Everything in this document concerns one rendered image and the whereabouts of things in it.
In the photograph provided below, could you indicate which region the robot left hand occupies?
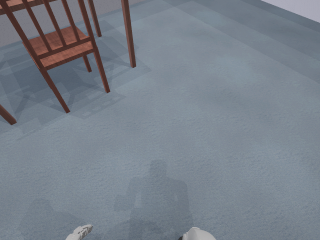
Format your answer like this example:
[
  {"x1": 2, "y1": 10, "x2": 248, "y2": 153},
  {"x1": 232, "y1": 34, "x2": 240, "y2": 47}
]
[{"x1": 66, "y1": 224, "x2": 93, "y2": 240}]

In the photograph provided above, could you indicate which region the robot right thigh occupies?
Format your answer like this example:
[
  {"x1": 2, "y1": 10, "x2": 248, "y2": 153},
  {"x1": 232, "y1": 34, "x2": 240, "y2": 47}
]
[{"x1": 182, "y1": 229, "x2": 216, "y2": 240}]

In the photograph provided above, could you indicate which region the chair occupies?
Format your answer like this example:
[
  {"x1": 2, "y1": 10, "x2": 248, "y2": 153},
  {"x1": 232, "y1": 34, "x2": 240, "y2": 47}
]
[{"x1": 0, "y1": 0, "x2": 110, "y2": 113}]

